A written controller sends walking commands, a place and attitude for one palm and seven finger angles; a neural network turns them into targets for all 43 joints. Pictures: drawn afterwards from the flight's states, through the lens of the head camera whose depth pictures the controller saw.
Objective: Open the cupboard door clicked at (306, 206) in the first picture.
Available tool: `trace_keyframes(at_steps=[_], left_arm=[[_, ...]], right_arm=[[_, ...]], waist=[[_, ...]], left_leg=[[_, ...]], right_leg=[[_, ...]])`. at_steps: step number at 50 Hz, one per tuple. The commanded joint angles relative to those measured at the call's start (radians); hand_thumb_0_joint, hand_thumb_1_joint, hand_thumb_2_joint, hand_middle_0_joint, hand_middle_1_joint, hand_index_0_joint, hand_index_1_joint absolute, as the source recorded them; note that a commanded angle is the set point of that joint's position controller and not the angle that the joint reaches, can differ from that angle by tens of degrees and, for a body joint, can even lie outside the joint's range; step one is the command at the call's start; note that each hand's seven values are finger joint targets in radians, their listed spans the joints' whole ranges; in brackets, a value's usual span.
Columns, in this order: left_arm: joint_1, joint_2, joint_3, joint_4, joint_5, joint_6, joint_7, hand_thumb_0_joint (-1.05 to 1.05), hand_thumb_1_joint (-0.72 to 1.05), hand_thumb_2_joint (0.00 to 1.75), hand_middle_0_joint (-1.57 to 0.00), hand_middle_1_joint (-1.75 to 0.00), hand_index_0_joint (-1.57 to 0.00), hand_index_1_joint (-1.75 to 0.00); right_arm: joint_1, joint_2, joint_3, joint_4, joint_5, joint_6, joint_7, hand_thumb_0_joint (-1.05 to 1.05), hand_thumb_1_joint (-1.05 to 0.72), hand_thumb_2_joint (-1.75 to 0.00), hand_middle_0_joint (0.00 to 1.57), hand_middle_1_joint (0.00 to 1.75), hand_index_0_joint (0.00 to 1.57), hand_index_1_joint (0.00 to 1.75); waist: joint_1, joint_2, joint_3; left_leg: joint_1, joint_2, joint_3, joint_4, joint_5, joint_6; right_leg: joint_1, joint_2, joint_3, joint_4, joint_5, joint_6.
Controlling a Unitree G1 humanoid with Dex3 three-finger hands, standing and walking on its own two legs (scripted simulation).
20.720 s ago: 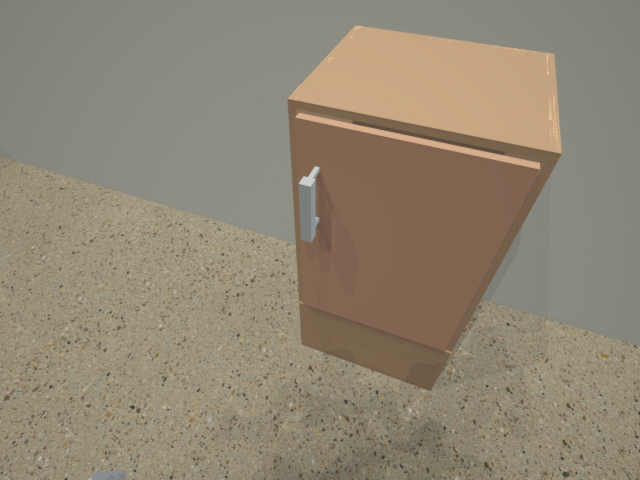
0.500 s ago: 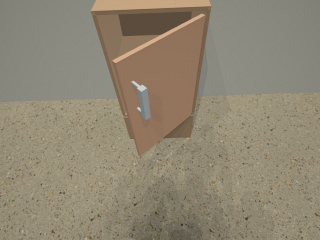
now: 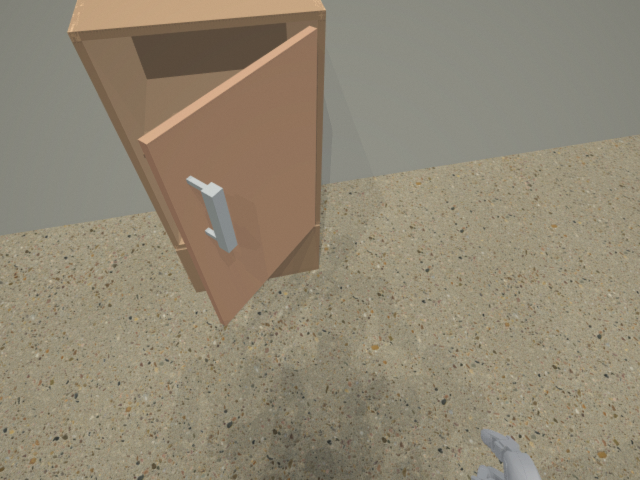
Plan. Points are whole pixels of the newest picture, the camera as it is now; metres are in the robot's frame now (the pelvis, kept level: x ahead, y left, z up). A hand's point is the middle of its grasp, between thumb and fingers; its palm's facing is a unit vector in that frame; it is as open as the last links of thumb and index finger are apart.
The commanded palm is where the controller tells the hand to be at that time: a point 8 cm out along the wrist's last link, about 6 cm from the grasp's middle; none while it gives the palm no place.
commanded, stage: walk to a spot facing it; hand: left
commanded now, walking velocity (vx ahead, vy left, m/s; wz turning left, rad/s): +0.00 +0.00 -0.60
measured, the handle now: (211, 214) +0.50 +0.25 -0.05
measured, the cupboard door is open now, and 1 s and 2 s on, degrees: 43 43 43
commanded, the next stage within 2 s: none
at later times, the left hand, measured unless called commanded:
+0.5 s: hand (235, 449) +0.17 +0.15 -0.17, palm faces -0.31 -0.92 -0.25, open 7.4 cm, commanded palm none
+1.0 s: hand (305, 427) +0.21 +0.05 -0.15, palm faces -0.55 -0.79 -0.27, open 7.4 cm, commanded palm none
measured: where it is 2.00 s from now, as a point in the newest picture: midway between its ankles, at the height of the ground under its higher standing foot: outside the picture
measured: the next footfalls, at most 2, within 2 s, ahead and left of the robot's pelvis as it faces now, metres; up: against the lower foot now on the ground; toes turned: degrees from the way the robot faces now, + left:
right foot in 0.30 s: +0.04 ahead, -0.15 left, +0.00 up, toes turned -15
left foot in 0.56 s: +0.13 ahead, +0.08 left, +0.00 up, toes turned -19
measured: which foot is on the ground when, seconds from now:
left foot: down 0.00-0.30, up 0.32-0.54, down 0.56-0.86, up 0.88-1.00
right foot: down 0.00-0.00, up 0.02-0.28, down 0.30-0.56, up 0.58-0.84, down 0.86-1.00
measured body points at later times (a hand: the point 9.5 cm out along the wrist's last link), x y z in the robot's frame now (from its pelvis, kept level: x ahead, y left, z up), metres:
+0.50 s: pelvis +0.01 -0.02 -0.01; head +0.06 -0.04 +0.44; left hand +0.19 +0.19 -0.15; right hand -0.03 -0.30 -0.15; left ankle +0.06 +0.11 -0.70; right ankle +0.00 -0.14 -0.74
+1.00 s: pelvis +0.01 -0.06 +0.00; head +0.03 -0.10 +0.44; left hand +0.24 +0.09 -0.13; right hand -0.11 -0.29 -0.16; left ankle +0.08 +0.07 -0.67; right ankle -0.04 -0.13 -0.74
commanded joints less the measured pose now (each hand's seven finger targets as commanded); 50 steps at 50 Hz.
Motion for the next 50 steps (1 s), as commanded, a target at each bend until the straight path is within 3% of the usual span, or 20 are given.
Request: trace_keyframes(at_steps=[1, 6, 10, 12, 13, 14, 15, 16, 26, 27, 28, 29, 34, 38, 41, 42, 43, 44, 45, 50], left_arm=[[-0.05, 0.138, 0.029, -0.144, 0.008, -0.04, -0.021, 0.0, 0.9, 0.9, -0.2, -0.3, -0.2, -0.3], [-0.082, 0.095, 0.014, -0.113, 0.0, -0.019, -0.043, 0.0, 0.9, 0.9, -0.2, -0.3, -0.2, -0.3], [-0.115, 0.082, -0.002, -0.114, 0.0, -0.027, -0.048, 0.0, 0.9, 0.9, -0.2, -0.3, -0.2, -0.3], [-0.064, 0.098, 0.004, -0.092, -0.002, -0.032, -0.048, 0.0, 0.9, 0.9, -0.2, -0.3, -0.2, -0.3], [-0.004, 0.135, 0.013, -0.072, 0.0, -0.037, -0.044, 0.0, 0.9, 0.9, -0.2, -0.3, -0.2, -0.3], [0.06, 0.247, 0.034, -0.056, 0.01, -0.05, -0.028, 0.0, 0.9, 0.9, -0.2, -0.3, -0.2, -0.3], [0.123, 0.32, 0.047, -0.037, 0.0, -0.048, -0.011, 0.0, 0.9, 0.9, -0.2, -0.3, -0.2, -0.3], [0.1, 0.295, 0.045, -0.042, 0.002, -0.041, 0.003, 0.0, 0.9, 0.9, -0.2, -0.3, -0.2, -0.3], [-0.161, 0.206, 0.026, -0.104, 0.004, -0.018, 0.002, 0.0, 0.9, 0.9, -0.2, -0.3, -0.2, -0.3], [-0.164, 0.158, 0.016, -0.12, -0.002, -0.012, -0.001, 0.0, 0.9, 0.9, -0.2, -0.3, -0.2, -0.3], [-0.134, 0.094, 0.002, -0.141, -0.011, -0.01, -0.012, 0.0, 0.9, 0.9, -0.2, -0.3, -0.2, -0.3], [-0.168, 0.126, 0.002, -0.161, -0.001, -0.021, -0.02, 0.0, 0.9, 0.9, -0.2, -0.3, -0.2, -0.3], [-0.139, 0.084, 0.008, -0.113, 0.006, -0.015, -0.048, 0.0, 0.9, 0.9, -0.2, -0.3, -0.2, -0.3], [-0.174, 0.059, -0.008, -0.125, 0.0, -0.028, -0.043, 0.0, 0.9, 0.9, -0.2, -0.3, -0.2, -0.3], [-0.103, 0.084, 0.0, -0.106, 0.002, -0.035, -0.037, 0.0, 0.9, 0.9, -0.2, -0.3, -0.2, -0.3], [-0.037, 0.139, 0.012, -0.086, 0.005, -0.04, -0.029, 0.0, 0.9, 0.9, -0.2, -0.3, -0.2, -0.3], [0.022, 0.256, 0.037, -0.065, 0.016, -0.047, -0.012, 0.0, 0.9, 0.9, -0.2, -0.3, -0.2, -0.3], [0.087, 0.287, 0.042, -0.049, -0.001, -0.045, -0.002, 0.0, 0.9, 0.9, -0.2, -0.3, -0.2, -0.3], [0.073, 0.261, 0.047, -0.048, 0.003, -0.046, 0.01, 0.0, 0.9, 0.9, -0.2, -0.3, -0.2, -0.3], [-0.038, 0.182, 0.029, -0.069, 0.008, -0.058, 0.008, 0.0, 0.9, 0.9, -0.2, -0.3, -0.2, -0.3]], right_arm=[[0.144, -0.252, -0.051, -0.061, -0.024, -0.017, -0.028, 0.0, -0.9, -0.9, 0.2, 0.3, 0.2, 0.3], [0.11, -0.172, -0.019, -0.057, -0.035, -0.021, -0.018, 0.0, -0.9, -0.9, 0.2, 0.3, 0.2, 0.3], [0.191, -0.215, -0.037, -0.019, -0.031, -0.015, -0.01, 0.0, -0.9, -0.9, 0.2, 0.3, 0.2, 0.3], [0.182, -0.224, -0.043, -0.015, -0.024, -0.009, -0.005, 0.0, -0.9, -0.9, 0.2, 0.3, 0.2, 0.3], [0.177, -0.218, -0.043, -0.022, -0.017, -0.008, 0.0, 0.0, -0.9, -0.9, 0.2, 0.3, 0.2, 0.3], [0.185, -0.155, -0.031, -0.048, -0.004, -0.006, 0.01, 0.0, -0.9, -0.9, 0.2, 0.3, 0.2, 0.3], [0.107, -0.125, -0.023, -0.084, 0.001, -0.003, 0.005, 0.0, -0.9, -0.9, 0.2, 0.3, 0.2, 0.3], [0.087, -0.131, -0.024, -0.077, 0.0, 0.002, -0.003, 0.0, -0.9, -0.9, 0.2, 0.3, 0.2, 0.3], [0.272, -0.092, -0.022, 0.021, -0.003, -0.008, 0.005, 0.0, -0.9, -0.9, 0.2, 0.3, 0.2, 0.3], [0.308, -0.148, -0.029, 0.026, -0.01, -0.019, -0.001, 0.0, -0.9, -0.9, 0.2, 0.3, 0.2, 0.3], [0.323, -0.251, -0.046, 0.014, -0.028, -0.028, -0.004, 0.0, -0.9, -0.9, 0.2, 0.3, 0.2, 0.3], [0.309, -0.265, -0.046, -0.007, -0.026, -0.027, -0.012, 0.0, -0.9, -0.9, 0.2, 0.3, 0.2, 0.3], [0.177, -0.181, -0.019, -0.028, -0.032, -0.033, -0.01, 0.0, -0.9, -0.9, 0.2, 0.3, 0.2, 0.3], [0.273, -0.2, -0.038, 0.013, -0.031, -0.026, -0.002, 0.0, -0.9, -0.9, 0.2, 0.3, 0.2, 0.3], [0.254, -0.208, -0.048, 0.01, -0.021, -0.016, 0.007, 0.0, -0.9, -0.9, 0.2, 0.3, 0.2, 0.3], [0.234, -0.189, -0.048, -0.002, -0.013, -0.012, 0.012, 0.0, -0.9, -0.9, 0.2, 0.3, 0.2, 0.3], [0.195, -0.108, -0.032, -0.045, -0.003, -0.01, 0.016, 0.0, -0.9, -0.9, 0.2, 0.3, 0.2, 0.3], [0.133, -0.11, -0.024, -0.076, -0.006, 0.002, 0.012, 0.0, -0.9, -0.9, 0.2, 0.3, 0.2, 0.3], [0.1, -0.1, -0.027, -0.063, -0.006, 0.008, 0.004, 0.0, -0.9, -0.9, 0.2, 0.3, 0.2, 0.3], [0.101, -0.089, -0.036, -0.024, -0.017, 0.005, 0.033, 0.0, -0.9, -0.9, 0.2, 0.3, 0.2, 0.3]], waist=[[-0.066, 0.163, -0.079], [-0.04, 0.205, -0.066], [-0.079, 0.226, -0.094], [-0.044, 0.213, -0.098], [-0.01, 0.14, -0.121], [0.014, -0.125, -0.172], [0.063, -0.273, -0.169], [0.058, -0.207, -0.156], [-0.105, -0.125, -0.078], [-0.12, 0.029, -0.084], [-0.116, 0.339, -0.08], [-0.109, 0.247, -0.056], [-0.047, 0.216, -0.045], [-0.1, 0.231, -0.12], [-0.064, 0.209, -0.116], [-0.03, 0.098, -0.134], [0.003, -0.25, -0.133], [0.056, -0.253, -0.141], [0.046, -0.268, -0.124], [-0.023, -0.13, -0.066]], left_leg=[[0.182, 0.505, -0.401, -0.271, 0.229, 0.232], [0.14, 0.292, 0.002, -0.15, 0.591, 0.139], [0.161, 0.295, 0.065, -0.068, 0.638, 0.107], [0.107, 0.281, 0.107, 0.008, 0.552, 0.063], [0.018, 0.247, 0.139, 0.12, 0.448, 0.022], [-0.194, 0.137, 0.241, 0.351, 0.141, -0.047], [-0.304, 0.061, 0.178, 0.544, -0.351, -0.066], [-0.33, 0.087, 0.065, 0.62, -0.307, -0.051], [0.098, 0.026, 0.117, 0.02, 0.058, -0.047], [0.185, 0.131, -0.022, -0.151, 0.002, -0.008], [0.219, 0.407, -0.338, -0.296, -0.016, 0.098], [0.091, 0.511, -0.404, -0.32, 0.016, 0.18], [0.094, 0.318, 0.033, -0.214, 0.355, 0.105], [0.212, 0.333, 0.122, -0.11, 0.581, 0.106], [0.123, 0.318, 0.18, -0.007, 0.465, 0.04], [-0.002, 0.282, 0.213, 0.102, 0.312, -0.007], [-0.251, 0.136, 0.311, 0.309, -0.105, -0.069], [-0.305, 0.093, 0.188, 0.475, -0.318, -0.072], [-0.365, 0.102, 0.103, 0.57, -0.282, -0.064], [-0.27, 0.092, 0.102, 0.491, -0.065, -0.073]], right_leg=[[-0.304, -0.118, -0.163, 0.48, -0.372, 0.084], [-0.238, -0.179, -0.242, 0.533, -0.249, 0.1], [-0.069, -0.149, -0.337, 0.233, -0.203, 0.075], [0.064, -0.136, -0.357, 0.08, -0.063, 0.059], [0.215, -0.161, -0.321, -0.032, 0.07, 0.041], [0.412, -0.385, -0.012, -0.112, 0.349, -0.05], [0.381, -0.571, 0.2, -0.141, 0.62, -0.176], [0.342, -0.533, 0.184, -0.127, 0.479, -0.211], [-0.079, -0.303, 0.066, -0.084, 0.068, -0.069], [-0.191, -0.221, 0.012, 0.016, -0.064, -0.019], [-0.317, -0.081, -0.159, 0.276, -0.306, 0.049], [-0.273, -0.137, -0.187, 0.461, -0.373, 0.066], [-0.229, -0.202, -0.276, 0.531, -0.236, 0.099], [-0.113, -0.17, -0.345, 0.254, -0.248, 0.081], [0.074, -0.153, -0.369, -0.008, -0.038, 0.058], [0.233, -0.221, -0.276, -0.094, 0.111, 0.026], [0.373, -0.48, 0.062, -0.162, 0.387, -0.071], [0.341, -0.572, 0.145, -0.176, 0.492, -0.163], [0.331, -0.514, 0.166, -0.181, 0.336, -0.184], [0.164, -0.382, 0.056, -0.247, -0.079, -0.144]])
